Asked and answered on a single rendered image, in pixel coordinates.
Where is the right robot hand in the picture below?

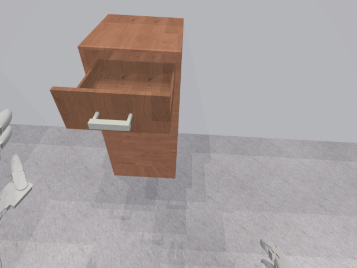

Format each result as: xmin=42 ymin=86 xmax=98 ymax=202
xmin=259 ymin=239 xmax=293 ymax=268

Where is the cabinet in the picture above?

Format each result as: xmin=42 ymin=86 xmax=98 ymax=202
xmin=78 ymin=14 xmax=184 ymax=179

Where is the left robot hand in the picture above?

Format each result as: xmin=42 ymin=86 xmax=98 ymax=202
xmin=0 ymin=109 xmax=33 ymax=220

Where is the handle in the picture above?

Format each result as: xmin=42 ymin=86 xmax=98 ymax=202
xmin=88 ymin=112 xmax=133 ymax=131

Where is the drawer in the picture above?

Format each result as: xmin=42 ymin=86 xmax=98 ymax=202
xmin=50 ymin=59 xmax=176 ymax=134

